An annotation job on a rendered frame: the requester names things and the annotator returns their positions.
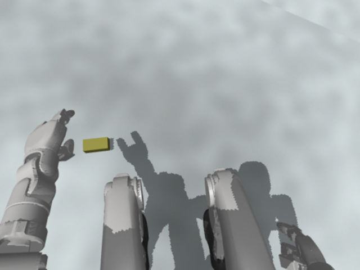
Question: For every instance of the right robot hand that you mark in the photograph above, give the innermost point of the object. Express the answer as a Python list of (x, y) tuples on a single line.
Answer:
[(305, 253)]

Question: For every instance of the left robot arm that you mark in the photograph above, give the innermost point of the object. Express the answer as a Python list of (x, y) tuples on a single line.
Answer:
[(23, 230)]

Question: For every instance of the left robot hand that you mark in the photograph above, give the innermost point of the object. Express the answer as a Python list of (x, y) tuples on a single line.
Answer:
[(50, 135)]

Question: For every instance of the right robot foot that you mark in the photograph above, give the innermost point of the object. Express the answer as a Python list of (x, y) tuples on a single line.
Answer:
[(217, 264)]

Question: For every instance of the small box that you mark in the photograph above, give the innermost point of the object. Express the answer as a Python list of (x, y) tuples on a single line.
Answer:
[(96, 144)]

